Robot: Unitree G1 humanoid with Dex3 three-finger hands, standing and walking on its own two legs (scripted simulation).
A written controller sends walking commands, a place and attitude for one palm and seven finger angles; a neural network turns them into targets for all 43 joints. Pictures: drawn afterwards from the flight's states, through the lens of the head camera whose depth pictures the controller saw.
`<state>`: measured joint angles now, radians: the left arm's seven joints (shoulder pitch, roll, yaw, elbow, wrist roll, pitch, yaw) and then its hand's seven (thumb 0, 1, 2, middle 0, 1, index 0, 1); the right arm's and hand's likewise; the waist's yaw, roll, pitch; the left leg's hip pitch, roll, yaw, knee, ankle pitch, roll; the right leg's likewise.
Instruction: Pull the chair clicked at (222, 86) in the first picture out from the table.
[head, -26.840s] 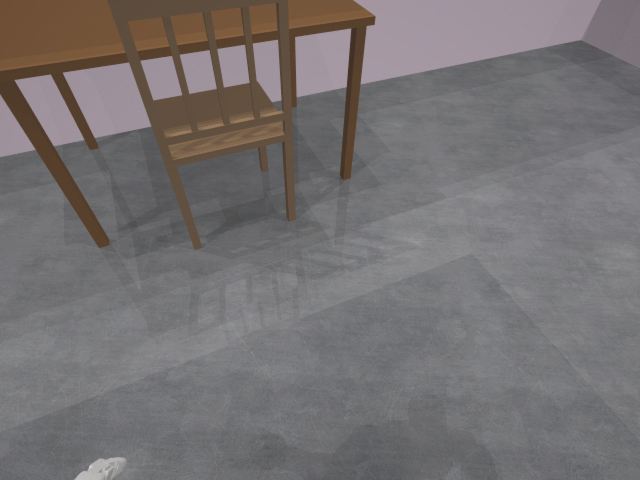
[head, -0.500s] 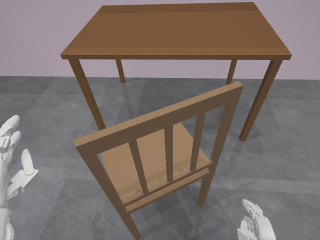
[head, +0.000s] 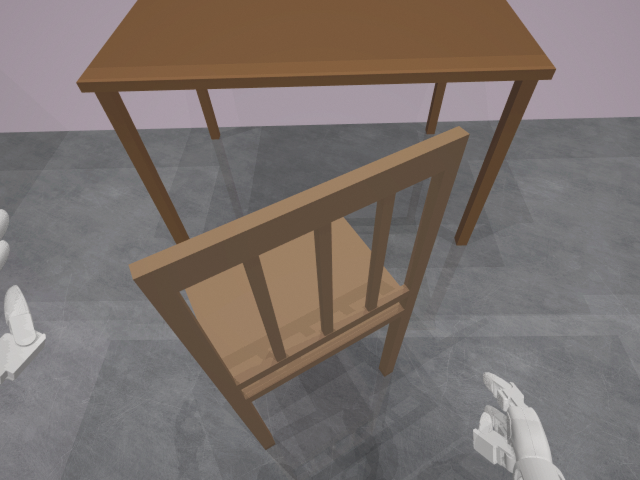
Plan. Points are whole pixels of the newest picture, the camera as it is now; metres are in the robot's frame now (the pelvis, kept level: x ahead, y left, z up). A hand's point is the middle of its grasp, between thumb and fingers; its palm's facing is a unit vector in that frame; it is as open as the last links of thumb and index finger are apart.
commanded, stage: step back with the hand held close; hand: left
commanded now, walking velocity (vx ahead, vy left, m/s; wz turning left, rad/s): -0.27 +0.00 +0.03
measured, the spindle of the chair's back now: (325, 286) +0.41 +0.03 -0.07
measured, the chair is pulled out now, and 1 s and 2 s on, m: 0.48 0.48 0.48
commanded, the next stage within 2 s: stop stepping back and stand still in 1.78 s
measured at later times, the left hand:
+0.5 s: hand out of the picture +0.12 +0.27 +0.16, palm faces +0.48 -0.73 -0.48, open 7.4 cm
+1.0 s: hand out of the picture +0.10 +0.25 +0.17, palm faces +0.50 -0.72 -0.48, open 7.4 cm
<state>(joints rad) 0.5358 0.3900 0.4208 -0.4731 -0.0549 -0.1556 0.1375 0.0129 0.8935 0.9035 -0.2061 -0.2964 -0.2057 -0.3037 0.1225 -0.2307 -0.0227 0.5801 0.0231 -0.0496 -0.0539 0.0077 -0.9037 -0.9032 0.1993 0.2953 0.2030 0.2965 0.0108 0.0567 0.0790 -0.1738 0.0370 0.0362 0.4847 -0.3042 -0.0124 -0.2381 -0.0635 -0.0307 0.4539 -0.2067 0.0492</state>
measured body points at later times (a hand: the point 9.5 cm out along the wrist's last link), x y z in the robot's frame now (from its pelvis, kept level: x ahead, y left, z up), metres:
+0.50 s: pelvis -0.07 +0.00 -0.01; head -0.05 +0.00 +0.44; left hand +0.09 +0.30 +0.19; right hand +0.10 -0.24 -0.09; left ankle -0.03 +0.12 -0.74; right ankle +0.02 -0.15 -0.74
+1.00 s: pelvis -0.10 -0.02 -0.02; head -0.06 +0.00 +0.43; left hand +0.06 +0.29 +0.19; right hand +0.08 -0.25 -0.11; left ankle -0.03 +0.12 -0.73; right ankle +0.02 -0.15 -0.74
